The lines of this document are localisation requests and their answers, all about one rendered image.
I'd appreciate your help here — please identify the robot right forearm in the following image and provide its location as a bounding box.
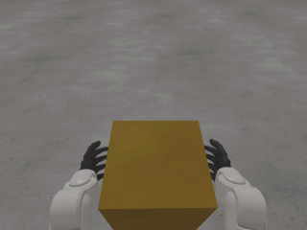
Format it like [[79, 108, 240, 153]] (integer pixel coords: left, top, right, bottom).
[[215, 167, 268, 230]]

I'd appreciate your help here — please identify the left robot hand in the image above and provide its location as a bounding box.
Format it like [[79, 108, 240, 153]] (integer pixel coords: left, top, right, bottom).
[[80, 141, 108, 181]]

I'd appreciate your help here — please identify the robot left forearm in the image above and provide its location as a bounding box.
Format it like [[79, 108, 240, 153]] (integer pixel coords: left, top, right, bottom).
[[48, 169, 100, 230]]

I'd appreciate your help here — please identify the carton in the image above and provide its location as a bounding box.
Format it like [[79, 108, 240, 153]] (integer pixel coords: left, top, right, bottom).
[[98, 121, 218, 230]]

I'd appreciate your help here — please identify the right robot hand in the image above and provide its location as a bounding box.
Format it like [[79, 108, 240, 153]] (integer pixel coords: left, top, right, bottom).
[[204, 139, 231, 182]]

